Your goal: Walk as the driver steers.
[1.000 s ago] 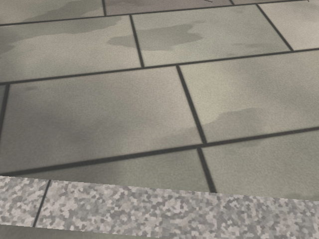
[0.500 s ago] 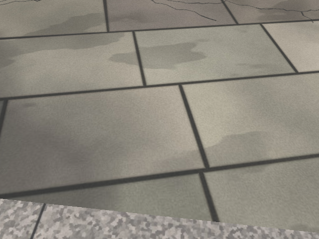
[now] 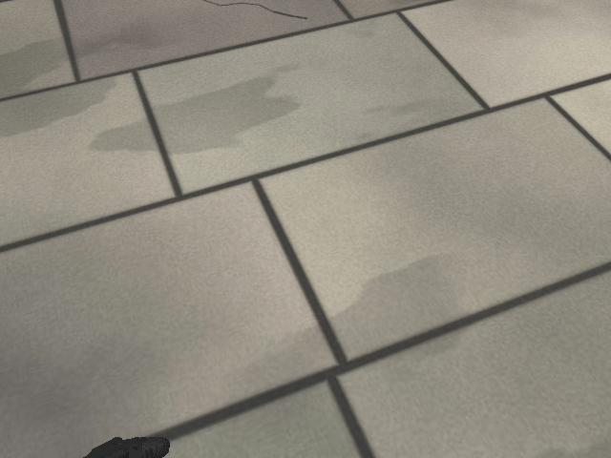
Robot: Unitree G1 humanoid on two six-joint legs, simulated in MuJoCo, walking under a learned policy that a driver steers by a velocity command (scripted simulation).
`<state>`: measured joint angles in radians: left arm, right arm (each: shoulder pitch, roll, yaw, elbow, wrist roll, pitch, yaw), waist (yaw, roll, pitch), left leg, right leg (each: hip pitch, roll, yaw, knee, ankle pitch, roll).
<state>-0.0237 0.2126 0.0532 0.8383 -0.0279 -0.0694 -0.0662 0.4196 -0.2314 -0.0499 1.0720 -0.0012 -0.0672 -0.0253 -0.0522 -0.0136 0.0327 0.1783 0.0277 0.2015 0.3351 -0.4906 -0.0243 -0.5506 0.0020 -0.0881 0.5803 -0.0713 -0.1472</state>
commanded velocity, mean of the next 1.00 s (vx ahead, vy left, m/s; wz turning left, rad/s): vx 0.23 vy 0.00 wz -0.20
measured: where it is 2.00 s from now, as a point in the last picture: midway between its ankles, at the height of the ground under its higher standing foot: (334, 446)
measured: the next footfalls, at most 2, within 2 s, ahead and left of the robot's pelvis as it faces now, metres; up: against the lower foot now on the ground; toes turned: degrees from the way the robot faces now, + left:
left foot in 0.48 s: +0.48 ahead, +0.06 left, +0.00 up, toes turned -11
right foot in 0.80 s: +0.37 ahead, -0.17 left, +0.00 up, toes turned -11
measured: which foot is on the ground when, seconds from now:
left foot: down 0.00-0.02, up 0.04-0.46, down 0.48-1.00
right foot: down 0.00-0.50, up 0.52-0.78, down 0.80-1.00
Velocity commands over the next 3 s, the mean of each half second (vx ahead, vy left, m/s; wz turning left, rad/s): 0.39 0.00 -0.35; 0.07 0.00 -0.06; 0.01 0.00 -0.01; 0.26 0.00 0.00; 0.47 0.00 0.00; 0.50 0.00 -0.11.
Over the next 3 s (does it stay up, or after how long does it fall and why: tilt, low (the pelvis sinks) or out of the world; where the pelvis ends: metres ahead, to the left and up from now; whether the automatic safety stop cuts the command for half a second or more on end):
stays up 1.07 -0.13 0.03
